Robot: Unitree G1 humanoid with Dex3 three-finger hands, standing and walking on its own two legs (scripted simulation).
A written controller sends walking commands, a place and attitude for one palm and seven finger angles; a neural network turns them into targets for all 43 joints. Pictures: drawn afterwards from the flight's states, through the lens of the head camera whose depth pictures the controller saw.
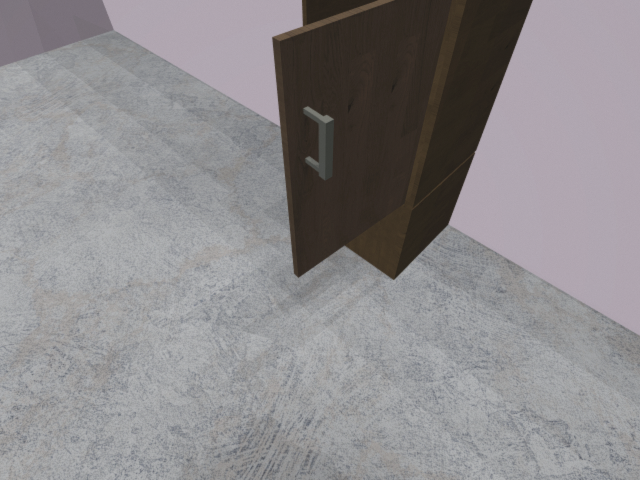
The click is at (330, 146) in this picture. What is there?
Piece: cupboard door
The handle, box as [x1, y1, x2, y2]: [303, 106, 333, 179]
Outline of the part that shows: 307,106 303,108 303,112 319,123 319,162 318,163 309,156 305,158 305,161 318,171 319,175 322,178 326,179 331,176 332,170 333,119 327,115 322,116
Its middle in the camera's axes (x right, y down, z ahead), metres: -0.01 -0.17 +0.69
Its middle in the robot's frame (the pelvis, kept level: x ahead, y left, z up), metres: +0.64 +0.04 +0.06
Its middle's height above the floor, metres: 0.84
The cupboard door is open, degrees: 84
